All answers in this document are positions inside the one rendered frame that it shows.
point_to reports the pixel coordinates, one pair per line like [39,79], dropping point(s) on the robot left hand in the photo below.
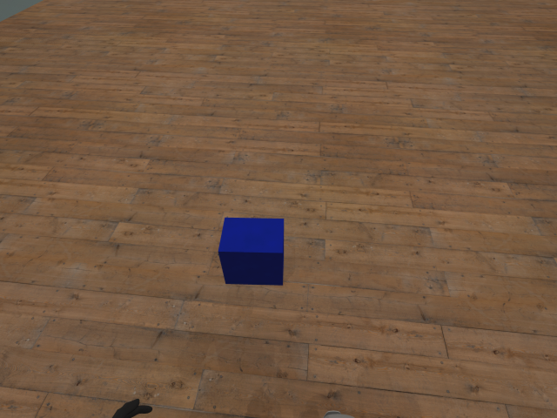
[130,409]

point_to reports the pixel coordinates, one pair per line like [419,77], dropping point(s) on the carton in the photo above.
[251,251]

